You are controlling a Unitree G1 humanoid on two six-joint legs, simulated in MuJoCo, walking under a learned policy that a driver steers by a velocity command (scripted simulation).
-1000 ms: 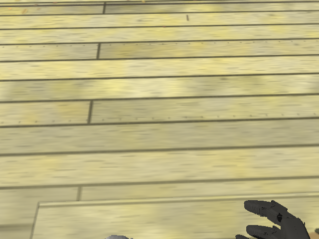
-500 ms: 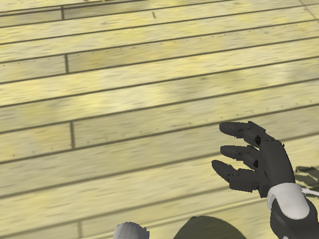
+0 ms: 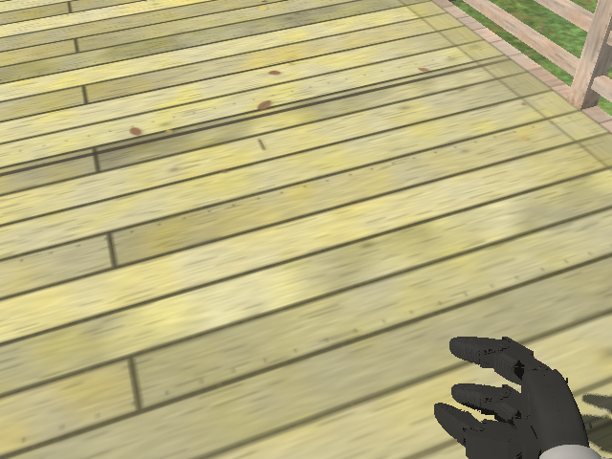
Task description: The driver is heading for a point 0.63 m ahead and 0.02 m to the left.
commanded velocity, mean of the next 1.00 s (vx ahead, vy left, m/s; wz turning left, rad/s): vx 0.38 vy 0.00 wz -0.02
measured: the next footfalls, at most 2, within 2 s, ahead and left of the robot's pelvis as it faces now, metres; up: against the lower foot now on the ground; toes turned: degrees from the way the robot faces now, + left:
right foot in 0.02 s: +0.01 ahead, -0.08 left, -0.17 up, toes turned +0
left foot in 0.52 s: +0.31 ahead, +0.11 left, +0.00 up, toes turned +3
